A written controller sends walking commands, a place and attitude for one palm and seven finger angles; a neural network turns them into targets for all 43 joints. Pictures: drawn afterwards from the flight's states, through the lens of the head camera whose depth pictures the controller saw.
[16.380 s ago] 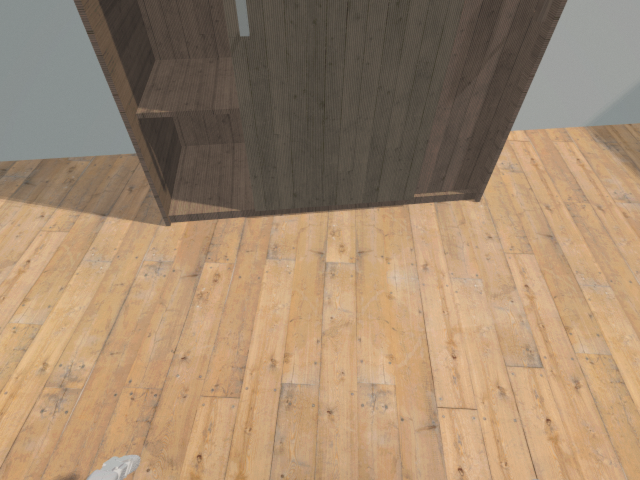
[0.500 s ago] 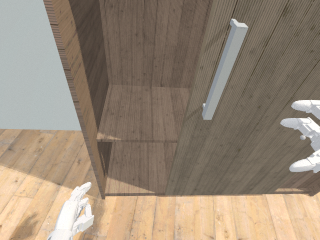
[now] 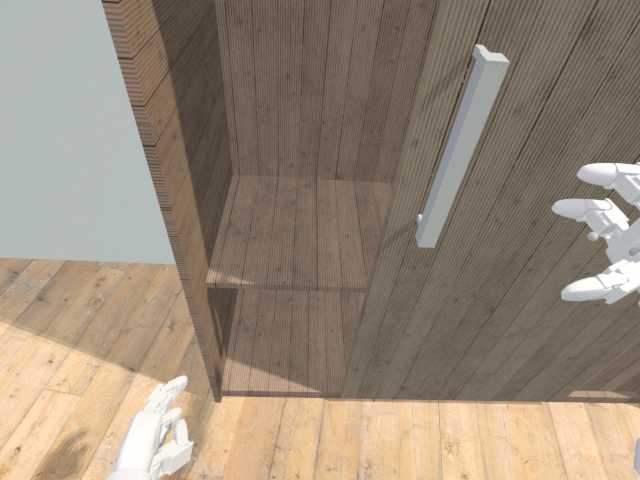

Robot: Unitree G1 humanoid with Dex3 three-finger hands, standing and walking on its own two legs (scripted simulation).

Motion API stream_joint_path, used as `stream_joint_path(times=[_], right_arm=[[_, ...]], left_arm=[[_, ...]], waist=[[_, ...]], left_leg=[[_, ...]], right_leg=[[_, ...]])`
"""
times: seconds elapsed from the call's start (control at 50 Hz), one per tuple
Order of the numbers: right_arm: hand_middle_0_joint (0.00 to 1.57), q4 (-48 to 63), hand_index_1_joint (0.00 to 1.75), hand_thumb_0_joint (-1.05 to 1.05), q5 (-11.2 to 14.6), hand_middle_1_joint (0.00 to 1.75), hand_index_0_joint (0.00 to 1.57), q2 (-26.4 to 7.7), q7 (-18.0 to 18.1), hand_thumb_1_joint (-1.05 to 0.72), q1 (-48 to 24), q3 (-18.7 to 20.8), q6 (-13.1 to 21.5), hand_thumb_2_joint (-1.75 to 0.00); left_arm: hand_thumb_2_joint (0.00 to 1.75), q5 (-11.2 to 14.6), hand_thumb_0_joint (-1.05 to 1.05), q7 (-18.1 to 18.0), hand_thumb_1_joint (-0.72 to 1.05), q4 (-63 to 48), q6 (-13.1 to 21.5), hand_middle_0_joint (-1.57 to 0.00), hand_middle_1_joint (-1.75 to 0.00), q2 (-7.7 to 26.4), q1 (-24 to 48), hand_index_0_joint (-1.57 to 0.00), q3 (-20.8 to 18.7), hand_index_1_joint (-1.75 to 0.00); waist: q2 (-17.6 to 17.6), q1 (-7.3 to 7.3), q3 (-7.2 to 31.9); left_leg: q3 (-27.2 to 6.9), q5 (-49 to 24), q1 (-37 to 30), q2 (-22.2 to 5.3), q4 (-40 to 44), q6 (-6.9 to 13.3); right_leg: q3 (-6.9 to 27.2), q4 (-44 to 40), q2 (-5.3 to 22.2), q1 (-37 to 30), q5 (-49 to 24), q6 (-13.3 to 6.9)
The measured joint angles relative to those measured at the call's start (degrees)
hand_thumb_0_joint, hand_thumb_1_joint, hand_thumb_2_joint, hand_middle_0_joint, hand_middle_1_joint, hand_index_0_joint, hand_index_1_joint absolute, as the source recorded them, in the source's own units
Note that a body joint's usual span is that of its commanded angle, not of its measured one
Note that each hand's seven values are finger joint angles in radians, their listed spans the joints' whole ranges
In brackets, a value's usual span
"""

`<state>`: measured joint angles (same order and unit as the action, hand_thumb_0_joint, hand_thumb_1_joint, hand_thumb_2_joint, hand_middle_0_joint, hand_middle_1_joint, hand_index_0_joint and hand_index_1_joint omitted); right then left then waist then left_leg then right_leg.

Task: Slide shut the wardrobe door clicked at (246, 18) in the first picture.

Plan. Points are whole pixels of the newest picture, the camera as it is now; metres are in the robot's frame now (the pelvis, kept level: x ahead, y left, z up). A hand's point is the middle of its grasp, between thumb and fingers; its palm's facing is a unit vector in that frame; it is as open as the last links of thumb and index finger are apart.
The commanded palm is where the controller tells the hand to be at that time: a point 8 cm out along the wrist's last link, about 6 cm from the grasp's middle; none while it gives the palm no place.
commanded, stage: move the hooked fingers beside the handle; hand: right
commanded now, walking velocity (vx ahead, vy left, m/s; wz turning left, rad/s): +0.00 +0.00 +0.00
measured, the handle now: (448, 158) +0.51 -0.16 +0.18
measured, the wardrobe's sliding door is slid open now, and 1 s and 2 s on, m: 0.37 0.37 0.37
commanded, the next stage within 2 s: none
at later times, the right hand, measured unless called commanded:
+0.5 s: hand (552, 221) +0.37 -0.25 +0.19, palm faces +0.02 +1.00 -0.05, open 14.0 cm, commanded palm +0.35 -0.29 +0.20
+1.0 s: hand (518, 184) +0.44 -0.23 +0.19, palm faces +0.01 +1.00 -0.03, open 14.0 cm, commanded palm +0.41 -0.28 +0.19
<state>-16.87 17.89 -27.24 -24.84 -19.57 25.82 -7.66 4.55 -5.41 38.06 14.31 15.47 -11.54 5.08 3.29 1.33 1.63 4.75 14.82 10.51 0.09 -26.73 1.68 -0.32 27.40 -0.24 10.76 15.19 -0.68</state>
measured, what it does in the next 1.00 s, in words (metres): stands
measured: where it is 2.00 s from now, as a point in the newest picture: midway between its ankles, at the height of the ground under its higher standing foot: outside the picture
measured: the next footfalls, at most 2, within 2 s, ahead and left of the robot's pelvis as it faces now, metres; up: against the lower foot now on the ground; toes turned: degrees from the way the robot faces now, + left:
none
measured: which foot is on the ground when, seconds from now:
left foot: down 0.00-1.00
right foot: down 0.00-1.00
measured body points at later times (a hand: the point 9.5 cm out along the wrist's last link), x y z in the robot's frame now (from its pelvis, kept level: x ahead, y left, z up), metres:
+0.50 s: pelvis +0.01 -0.01 +0.00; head +0.01 +0.02 +0.45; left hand +0.18 +0.23 -0.09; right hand +0.36 -0.30 +0.20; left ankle +0.00 +0.10 -0.74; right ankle +0.00 -0.11 -0.74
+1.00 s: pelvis +0.01 -0.01 +0.00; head +0.03 +0.01 +0.45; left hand +0.11 +0.26 -0.11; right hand +0.43 -0.28 +0.20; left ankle +0.00 +0.10 -0.74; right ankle +0.00 -0.11 -0.74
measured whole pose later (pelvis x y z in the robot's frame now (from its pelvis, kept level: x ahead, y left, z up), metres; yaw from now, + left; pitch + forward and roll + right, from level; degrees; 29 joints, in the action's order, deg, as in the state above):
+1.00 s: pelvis +0.01 -0.01 +0.00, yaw +1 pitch +3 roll +0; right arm -42.2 11.1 -28.7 -19.5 -39.3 22.0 -4.0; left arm 4.1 -4.7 39.1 8.8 17.2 -18.1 2.8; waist 2.6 -2.8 2.0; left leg 3.3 14.8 14.6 0.2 -26.4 1.2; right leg -1.7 27.2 -0.2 14.4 15.8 -1.2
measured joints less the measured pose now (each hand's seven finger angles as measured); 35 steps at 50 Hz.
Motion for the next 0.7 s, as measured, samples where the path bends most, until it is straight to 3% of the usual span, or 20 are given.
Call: stream_joint_path(times=[0.12,0.28,0.44,0.58,0.7], right_arm=[[0.30,-3.76,1.20,-0.01,-2.39,1.20,0.30,-1.72,0.82,0.50,-1.21,-0.54,-3.87,-0.30],[0.30,-1.29,1.20,-0.01,-1.67,1.20,0.30,1.70,1.52,0.50,-2.16,-1.08,1.26,-0.30],[0.30,-6.63,1.20,-0.01,-3.35,1.20,0.30,0.45,2.98,0.50,-5.64,-2.98,-2.55,-0.30],[0.30,-8.02,1.20,-0.01,-3.51,1.20,0.30,2.14,4.07,0.50,-8.27,-3.51,0.65,-0.30],[0.30,-15.83,1.20,-0.01,-5.38,1.20,0.30,0.24,5.14,0.51,-13.78,-5.09,-0.10,-0.30]], left_arm=[[0.90,0.43,0.01,0.54,0.90,-1.73,-1.25,-0.20,-0.30,0.95,-1.00,-0.20,-0.78,-0.30],[0.90,-0.03,0.01,0.19,0.90,-0.14,-1.39,-0.20,-0.30,0.77,-1.96,-0.20,-1.14,-0.30],[0.90,0.20,0.01,0.37,0.90,-1.12,-2.57,-0.20,-0.30,0.73,-0.96,-0.20,-1.18,-0.30],[0.90,-0.10,0.01,0.25,0.90,-0.50,-3.01,-0.20,-0.30,0.35,-1.41,-0.20,-1.01,-0.30],[0.90,0.05,0.01,-0.01,0.90,-0.24,-3.82,-0.20,-0.30,0.62,-1.74,-0.20,-0.94,-0.30]], waist=[[0.47,-0.50,-0.86],[-0.32,-0.06,-0.38],[0.22,-0.82,-0.42],[-0.47,-0.78,-0.23],[-0.58,-1.82,-0.58]], left_leg=[[-0.49,-0.24,1.54,-0.13,-0.11,-0.19],[-0.50,0.21,0.55,-0.16,0.24,-0.35],[-0.71,0.09,1.51,-0.46,0.14,-0.57],[-0.62,0.14,1.39,-0.39,0.29,-0.54],[-0.42,0.01,2.40,-0.34,0.16,-0.46]], right_leg=[[-0.49,-0.24,-0.13,1.25,-0.27,-0.21],[-0.46,-0.28,-0.19,0.41,0.36,-0.34],[-0.66,-0.61,-0.49,1.13,0.06,-0.56],[-0.56,-0.56,-0.42,1.13,0.19,-0.52],[-0.36,-0.16,-0.37,2.33,0.14,-0.48]])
